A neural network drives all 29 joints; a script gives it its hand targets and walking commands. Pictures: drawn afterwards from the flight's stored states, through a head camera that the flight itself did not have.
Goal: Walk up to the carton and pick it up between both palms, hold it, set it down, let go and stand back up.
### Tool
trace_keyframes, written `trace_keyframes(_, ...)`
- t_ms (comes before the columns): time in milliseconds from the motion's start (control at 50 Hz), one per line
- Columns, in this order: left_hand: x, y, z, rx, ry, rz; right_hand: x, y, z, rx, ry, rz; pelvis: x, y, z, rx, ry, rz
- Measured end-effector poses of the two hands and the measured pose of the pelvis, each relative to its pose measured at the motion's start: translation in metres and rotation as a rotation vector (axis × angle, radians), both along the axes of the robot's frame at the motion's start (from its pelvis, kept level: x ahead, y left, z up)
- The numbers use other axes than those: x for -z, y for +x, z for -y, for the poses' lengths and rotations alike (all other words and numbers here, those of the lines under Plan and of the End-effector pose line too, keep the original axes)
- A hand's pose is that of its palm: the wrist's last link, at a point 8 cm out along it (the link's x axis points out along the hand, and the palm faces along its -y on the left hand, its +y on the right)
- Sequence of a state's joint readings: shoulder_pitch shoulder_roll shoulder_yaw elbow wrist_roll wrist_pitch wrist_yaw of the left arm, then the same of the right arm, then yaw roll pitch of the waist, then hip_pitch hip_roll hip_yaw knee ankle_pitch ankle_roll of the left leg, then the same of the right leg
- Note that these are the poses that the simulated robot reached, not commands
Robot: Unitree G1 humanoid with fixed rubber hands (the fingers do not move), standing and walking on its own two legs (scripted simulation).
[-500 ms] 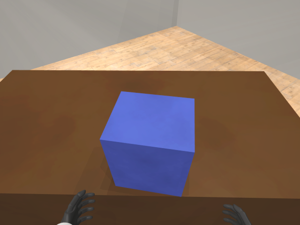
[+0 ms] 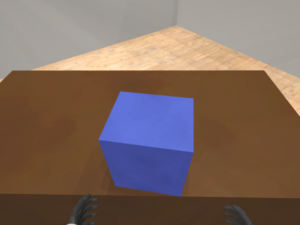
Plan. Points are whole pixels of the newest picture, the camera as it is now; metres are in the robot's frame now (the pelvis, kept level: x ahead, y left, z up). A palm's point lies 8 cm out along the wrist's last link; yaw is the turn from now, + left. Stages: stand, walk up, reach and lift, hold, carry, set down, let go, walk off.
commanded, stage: let go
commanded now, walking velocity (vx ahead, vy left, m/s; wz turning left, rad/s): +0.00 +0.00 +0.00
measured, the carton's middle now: (151, 145) +0.37 +0.03 +0.00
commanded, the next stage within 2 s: stand in 0.16 s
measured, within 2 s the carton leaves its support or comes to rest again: neither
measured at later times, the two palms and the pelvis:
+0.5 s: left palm out of the picture +0.14 +0.29 -0.09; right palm out of the picture +0.09 -0.30 -0.10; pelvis +0.01 +0.00 +0.00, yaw +0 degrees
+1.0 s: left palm out of the picture +0.12 +0.30 -0.10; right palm out of the picture +0.07 -0.30 -0.11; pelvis +0.00 +0.00 +0.00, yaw +0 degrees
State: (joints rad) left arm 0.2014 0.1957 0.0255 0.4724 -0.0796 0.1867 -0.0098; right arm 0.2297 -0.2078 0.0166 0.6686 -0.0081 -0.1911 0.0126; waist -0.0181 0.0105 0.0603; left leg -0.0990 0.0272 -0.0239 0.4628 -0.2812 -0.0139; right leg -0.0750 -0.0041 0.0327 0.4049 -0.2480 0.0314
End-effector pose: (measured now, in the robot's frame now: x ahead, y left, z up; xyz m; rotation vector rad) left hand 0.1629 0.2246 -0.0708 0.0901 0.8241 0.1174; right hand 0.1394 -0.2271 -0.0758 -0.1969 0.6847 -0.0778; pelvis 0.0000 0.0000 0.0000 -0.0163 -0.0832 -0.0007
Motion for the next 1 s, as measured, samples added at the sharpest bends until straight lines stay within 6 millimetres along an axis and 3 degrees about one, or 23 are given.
trace_keyframes(220,0.003,-0.002,-0.003,0.005,0.021,0.003,0.008,-0.005,0.003,-0.013,-0.008,-0.065,0.000,0.000,0.000,0.000,0.001,-0.003)
trace_keyframes(420,0.010,-0.020,-0.055,0.024,0.172,-0.079,0.024,-0.044,0.058,0.038,-0.147,-0.346,0.000,0.003,0.001,0.000,0.002,-0.048)
trace_keyframes(540,0.016,-0.026,-0.069,0.015,0.201,-0.145,0.024,-0.053,0.077,0.053,-0.191,-0.418,0.000,0.007,0.001,0.001,0.002,-0.060)
trace_keyframes(1000,0.030,-0.044,-0.071,-0.017,0.190,-0.217,0.033,-0.072,0.069,0.076,-0.160,-0.474,0.000,0.001,0.001,0.000,0.002,-0.051)
